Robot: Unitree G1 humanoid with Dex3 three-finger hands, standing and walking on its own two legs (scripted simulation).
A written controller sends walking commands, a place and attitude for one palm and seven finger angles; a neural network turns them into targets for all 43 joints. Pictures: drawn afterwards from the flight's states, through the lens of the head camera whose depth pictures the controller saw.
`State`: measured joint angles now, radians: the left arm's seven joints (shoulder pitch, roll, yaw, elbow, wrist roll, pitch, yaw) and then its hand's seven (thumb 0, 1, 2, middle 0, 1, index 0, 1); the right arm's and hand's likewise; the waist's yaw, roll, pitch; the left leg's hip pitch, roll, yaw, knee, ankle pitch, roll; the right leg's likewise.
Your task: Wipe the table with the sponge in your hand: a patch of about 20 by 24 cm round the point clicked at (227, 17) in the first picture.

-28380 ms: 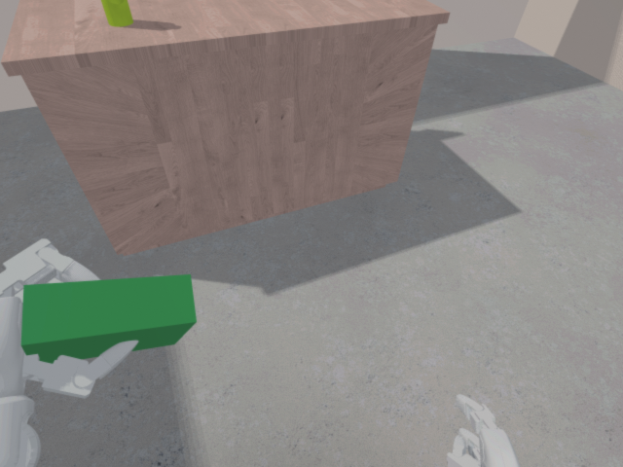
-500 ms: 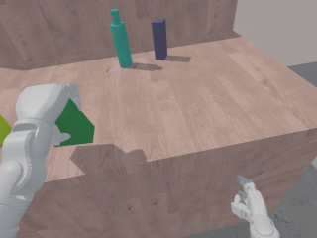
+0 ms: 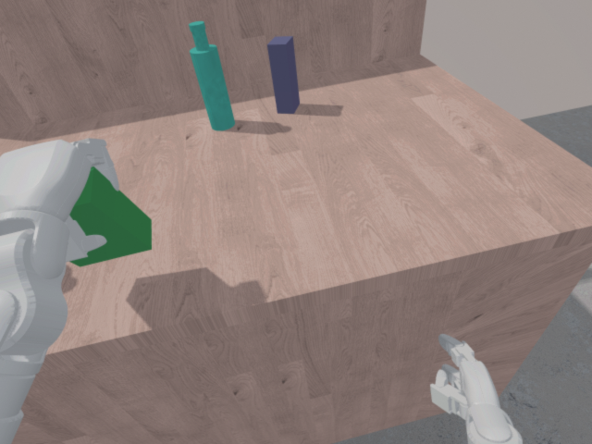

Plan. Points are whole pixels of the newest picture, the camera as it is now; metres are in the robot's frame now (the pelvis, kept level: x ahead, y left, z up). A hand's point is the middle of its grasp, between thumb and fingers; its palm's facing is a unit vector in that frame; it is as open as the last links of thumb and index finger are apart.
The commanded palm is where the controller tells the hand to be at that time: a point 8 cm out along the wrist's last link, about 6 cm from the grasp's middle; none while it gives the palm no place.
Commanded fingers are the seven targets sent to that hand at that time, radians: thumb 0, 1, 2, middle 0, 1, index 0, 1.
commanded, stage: move the sponge above the wiping area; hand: left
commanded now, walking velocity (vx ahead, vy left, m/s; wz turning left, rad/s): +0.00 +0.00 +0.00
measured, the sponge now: (97, 229) +0.27 +0.32 +0.19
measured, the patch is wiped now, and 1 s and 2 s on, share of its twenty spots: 0.05 0.05 0.25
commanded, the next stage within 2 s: lower the sponge onto the table in 0.14 s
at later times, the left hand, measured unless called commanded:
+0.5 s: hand (56, 207) +0.25 +0.32 +0.25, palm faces +0.27 +0.03 -0.96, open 9.0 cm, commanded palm +0.20 +0.31 +0.28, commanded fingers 0.00 0.10 1.30 -1.20 -1.60 -1.20 -1.60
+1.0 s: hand (58, 242) +0.24 +0.34 +0.20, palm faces +0.19 -0.05 -0.98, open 9.0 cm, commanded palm +0.20 +0.32 +0.26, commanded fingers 0.00 0.10 1.30 -1.20 -1.60 -1.20 -1.60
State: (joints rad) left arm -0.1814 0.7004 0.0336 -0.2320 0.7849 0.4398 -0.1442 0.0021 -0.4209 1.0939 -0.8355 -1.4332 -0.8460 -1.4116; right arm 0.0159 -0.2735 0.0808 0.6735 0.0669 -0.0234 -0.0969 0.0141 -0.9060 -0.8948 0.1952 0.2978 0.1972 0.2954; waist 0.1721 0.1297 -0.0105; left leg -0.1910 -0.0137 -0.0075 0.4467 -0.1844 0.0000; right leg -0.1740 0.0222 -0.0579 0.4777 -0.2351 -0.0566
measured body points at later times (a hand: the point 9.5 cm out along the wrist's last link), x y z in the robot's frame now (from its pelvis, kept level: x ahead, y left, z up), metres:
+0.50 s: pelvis -0.01 -0.01 +0.00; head -0.03 -0.07 +0.44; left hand +0.23 +0.32 +0.30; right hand +0.26 -0.20 -0.07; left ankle +0.04 +0.12 -0.74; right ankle +0.02 -0.08 -0.74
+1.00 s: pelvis -0.01 +0.01 +0.00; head -0.03 -0.04 +0.44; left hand +0.22 +0.34 +0.25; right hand +0.25 -0.18 -0.07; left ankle +0.04 +0.12 -0.74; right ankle +0.02 -0.08 -0.74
